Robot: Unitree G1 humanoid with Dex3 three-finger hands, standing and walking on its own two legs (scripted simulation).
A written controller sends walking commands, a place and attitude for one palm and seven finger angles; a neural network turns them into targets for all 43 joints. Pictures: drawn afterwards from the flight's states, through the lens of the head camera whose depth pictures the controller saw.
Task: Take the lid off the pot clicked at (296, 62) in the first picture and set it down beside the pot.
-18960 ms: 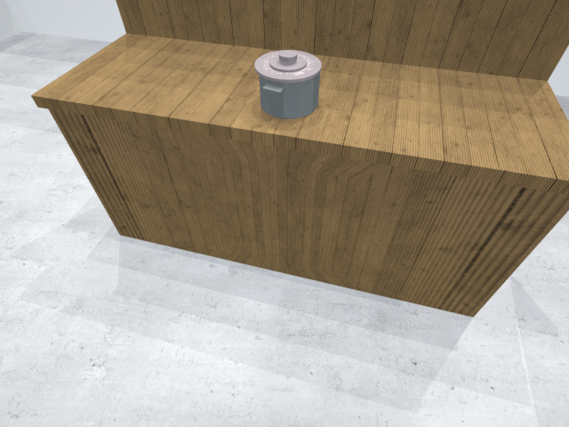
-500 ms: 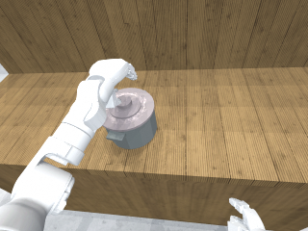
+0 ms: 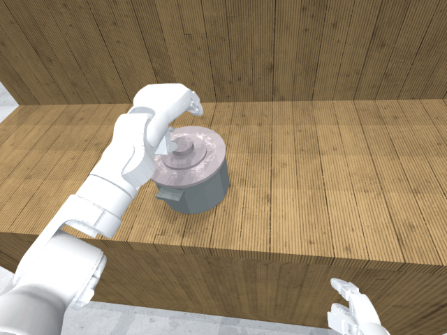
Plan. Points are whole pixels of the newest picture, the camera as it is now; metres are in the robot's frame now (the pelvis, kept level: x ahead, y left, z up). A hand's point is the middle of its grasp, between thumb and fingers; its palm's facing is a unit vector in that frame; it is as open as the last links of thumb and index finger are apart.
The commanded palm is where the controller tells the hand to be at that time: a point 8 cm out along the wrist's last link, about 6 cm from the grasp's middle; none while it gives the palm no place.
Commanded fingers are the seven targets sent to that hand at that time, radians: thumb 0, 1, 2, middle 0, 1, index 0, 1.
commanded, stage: move the open hand above the knob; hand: left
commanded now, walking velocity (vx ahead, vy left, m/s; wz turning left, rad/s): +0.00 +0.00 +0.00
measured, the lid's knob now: (182, 146) +0.47 +0.11 +0.09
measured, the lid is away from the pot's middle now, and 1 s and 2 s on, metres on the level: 0.00 0.01 0.01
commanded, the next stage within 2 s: lower the open fingers around the knob in 0.22 s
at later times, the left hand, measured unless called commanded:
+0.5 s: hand (172, 144) +0.42 +0.11 +0.14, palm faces -0.24 -0.01 -0.97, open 10.3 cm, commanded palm +0.41 +0.12 +0.21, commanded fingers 0.00 -0.32 1.42 -0.82 -0.08 -0.82 -0.08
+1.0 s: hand (171, 149) +0.44 +0.12 +0.11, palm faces -0.32 -0.03 -0.95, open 10.3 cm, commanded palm +0.42 +0.12 +0.17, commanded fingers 0.00 -0.32 1.42 -0.82 -0.08 -0.82 -0.08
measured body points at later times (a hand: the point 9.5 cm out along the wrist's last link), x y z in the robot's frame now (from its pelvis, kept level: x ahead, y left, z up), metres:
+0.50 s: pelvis +0.00 +0.00 +0.00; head +0.02 -0.05 +0.45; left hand +0.43 +0.11 +0.20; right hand +0.17 -0.24 -0.12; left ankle -0.02 +0.12 -0.74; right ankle +0.03 -0.12 -0.74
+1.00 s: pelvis +0.01 +0.01 +0.00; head +0.03 -0.03 +0.45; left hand +0.45 +0.12 +0.16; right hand +0.15 -0.23 -0.13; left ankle -0.02 +0.12 -0.74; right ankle +0.03 -0.12 -0.74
